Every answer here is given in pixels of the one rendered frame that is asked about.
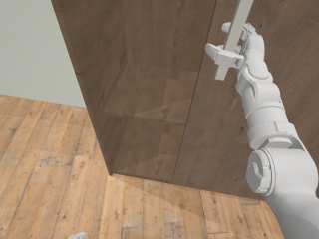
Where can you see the right robot hand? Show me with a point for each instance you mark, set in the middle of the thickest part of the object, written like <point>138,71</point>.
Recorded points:
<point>252,48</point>

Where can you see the robot right forearm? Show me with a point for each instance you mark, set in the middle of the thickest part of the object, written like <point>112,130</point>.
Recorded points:
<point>264,111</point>

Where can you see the robot right upper arm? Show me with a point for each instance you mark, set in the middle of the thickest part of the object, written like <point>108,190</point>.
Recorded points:
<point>287,180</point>

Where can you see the handle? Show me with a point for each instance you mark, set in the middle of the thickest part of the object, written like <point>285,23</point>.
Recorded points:
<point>235,29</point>

